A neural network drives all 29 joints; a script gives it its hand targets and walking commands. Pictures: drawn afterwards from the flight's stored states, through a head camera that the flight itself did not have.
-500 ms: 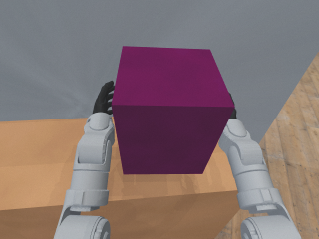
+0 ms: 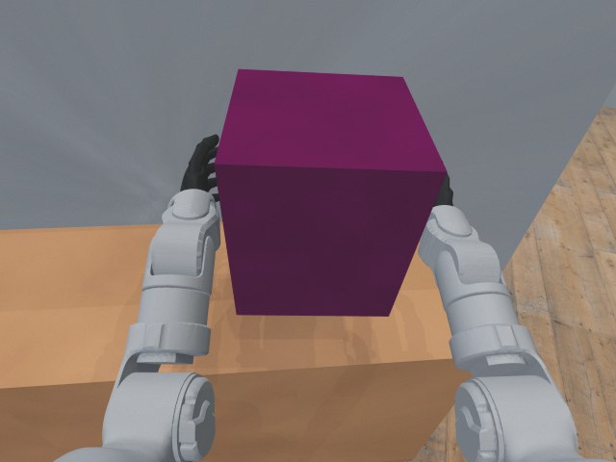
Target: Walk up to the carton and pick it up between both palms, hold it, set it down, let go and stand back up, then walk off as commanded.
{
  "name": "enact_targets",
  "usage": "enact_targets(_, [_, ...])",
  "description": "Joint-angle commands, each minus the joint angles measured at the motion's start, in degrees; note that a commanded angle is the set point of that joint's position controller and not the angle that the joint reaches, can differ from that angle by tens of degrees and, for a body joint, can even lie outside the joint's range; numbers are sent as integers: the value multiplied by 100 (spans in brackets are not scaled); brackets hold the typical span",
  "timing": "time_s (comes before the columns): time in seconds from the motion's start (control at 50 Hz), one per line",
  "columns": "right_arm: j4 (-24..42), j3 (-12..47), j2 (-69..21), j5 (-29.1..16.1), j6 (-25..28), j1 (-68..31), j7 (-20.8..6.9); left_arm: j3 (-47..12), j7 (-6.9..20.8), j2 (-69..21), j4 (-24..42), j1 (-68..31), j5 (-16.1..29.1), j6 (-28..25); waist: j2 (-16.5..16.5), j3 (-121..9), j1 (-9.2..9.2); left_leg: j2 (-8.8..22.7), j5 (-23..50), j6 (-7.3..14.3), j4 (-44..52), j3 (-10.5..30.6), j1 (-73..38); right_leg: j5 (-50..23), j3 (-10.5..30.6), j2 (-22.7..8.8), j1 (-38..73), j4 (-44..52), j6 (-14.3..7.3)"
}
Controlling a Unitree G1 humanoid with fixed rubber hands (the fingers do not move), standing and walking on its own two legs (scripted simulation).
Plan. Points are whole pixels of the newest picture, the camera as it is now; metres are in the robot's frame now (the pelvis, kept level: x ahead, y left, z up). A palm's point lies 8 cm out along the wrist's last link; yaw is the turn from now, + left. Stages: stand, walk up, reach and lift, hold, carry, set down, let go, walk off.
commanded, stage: reach and lift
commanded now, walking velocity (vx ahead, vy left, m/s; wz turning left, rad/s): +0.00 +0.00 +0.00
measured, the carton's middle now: (317, 199) +0.40 -0.01 +0.16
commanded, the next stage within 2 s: hold in 0.38 s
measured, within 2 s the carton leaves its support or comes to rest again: neither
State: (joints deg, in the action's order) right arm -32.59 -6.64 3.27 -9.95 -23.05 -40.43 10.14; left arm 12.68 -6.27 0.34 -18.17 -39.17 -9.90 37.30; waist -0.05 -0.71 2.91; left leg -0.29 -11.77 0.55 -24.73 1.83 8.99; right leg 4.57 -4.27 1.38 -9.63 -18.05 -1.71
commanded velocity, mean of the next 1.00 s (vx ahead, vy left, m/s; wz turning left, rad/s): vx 0.00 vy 0.00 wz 0.00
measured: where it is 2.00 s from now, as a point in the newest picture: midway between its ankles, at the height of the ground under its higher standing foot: outside the picture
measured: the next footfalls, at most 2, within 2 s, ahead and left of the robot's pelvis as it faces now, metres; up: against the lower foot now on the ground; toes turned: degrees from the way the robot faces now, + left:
none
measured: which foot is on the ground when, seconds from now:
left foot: down 0.00-1.00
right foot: down 0.00-1.00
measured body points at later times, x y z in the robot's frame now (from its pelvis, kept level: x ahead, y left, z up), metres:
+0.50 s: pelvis +0.00 -0.01 +0.00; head -0.04 +0.00 +0.45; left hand +0.39 +0.14 +0.20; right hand +0.39 -0.16 +0.18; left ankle +0.02 +0.11 -0.74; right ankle +0.06 -0.10 -0.74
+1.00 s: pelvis +0.00 +0.00 +0.00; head -0.04 +0.01 +0.45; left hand +0.38 +0.15 +0.20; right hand +0.39 -0.15 +0.19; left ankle +0.02 +0.11 -0.74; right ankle +0.06 -0.10 -0.74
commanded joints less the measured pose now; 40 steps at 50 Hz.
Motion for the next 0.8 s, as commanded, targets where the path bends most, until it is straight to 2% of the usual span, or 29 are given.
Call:
enact_targets(0.0, [2080,2425,-4097,-536,551,-5911,-652,-2703,862,-3953,871,-4932,980,-501,-114,-3310,13,-133,459,-28,597,142,66,-219,337,60,1579,48,253])
enact_targets(0.02, [2197,2488,-4116,-572,567,-6072,-641,-2694,852,-3961,824,-4972,1016,-514,-75,-3493,-29,-144,499,-12,567,148,75,-284,350,59,1635,36,258])
enact_targets(0.04, [2201,2509,-4171,-614,574,-6103,-641,-2786,824,-4009,927,-5104,1086,-548,-146,-3669,3,-150,570,-22,528,158,32,-361,349,60,1617,5,259])
enact_targets(0.08, [2111,2475,-4170,-628,541,-6171,-631,-2752,783,-4014,776,-5157,1058,-551,-169,-3617,-23,-163,450,-15,538,167,70,-201,373,62,1550,19,260])
enact_targets(0.12, [2133,2558,-4224,-711,487,-6102,-615,-2747,760,-4000,903,-5168,1099,-546,-87,-3684,-11,-172,556,-2,513,174,78,-372,374,80,1645,-7,280])
enact_targets(0.16, [2105,2559,-4224,-731,415,-6135,-587,-2606,781,-3932,751,-5089,1041,-494,-5,-3516,-72,-193,428,50,544,163,251,-253,416,72,1704,-3,308])
enact_targets(0.18, [2036,2554,-4217,-753,387,-6055,-578,-2585,795,-3932,738,-5066,1018,-474,-34,-3458,-36,-198,365,47,565,169,251,-220,421,62,1699,19,318])
enact_targets(0.26, [2455,2784,-4324,-964,311,-6071,-501,-2854,780,-3967,1238,-5110,1205,-447,-105,-3864,-1,-234,848,-24,451,200,135,-873,425,92,1965,-83,331])
enact_targets(0.34, [2482,2843,-4272,-1043,130,-5822,-450,-2842,780,-3890,1349,-4972,1138,-317,-111,-3575,55,-273,769,-23,474,208,165,-759,435,107,1898,-42,358])
enact_targets(0.46, [2925,3035,-4258,-1210,-31,-5621,-388,-3050,824,-3844,1957,-4831,1210,-141,-145,-3588,99,-291,1133,-75,405,235,97,-1198,408,131,2051,-99,390])
enact_targets(0.5, [2871,2965,-4216,-1163,-108,-5593,-381,-2965,845,-3775,1856,-4769,1132,-69,-74,-3314,70,-291,905,-48,478,229,177,-911,406,133,1941,-38,398])
enact_targets(0.62, [2934,2959,-4170,-1147,-156,-5555,-399,-3037,883,-3789,2069,-4733,1138,57,-181,-3291,70,-259,966,-94,484,210,59,-901,380,145,1881,-31,379])
enact_targets(0.72, [2778,2826,-4106,-1032,-150,-5624,-423,-2957,917,-3774,1874,-4703,1048,127,-155,-3124,65,-227,792,-98,544,187,41,-632,365,139,1743,41,350])
enact_targets(0.78, [2816,2837,-4106,-1021,-107,-5665,-437,-3017,918,-3833,1911,-4715,1099,120,-154,-3308,78,-220,898,-114,513,188,-29,-707,344,154,1785,26,348])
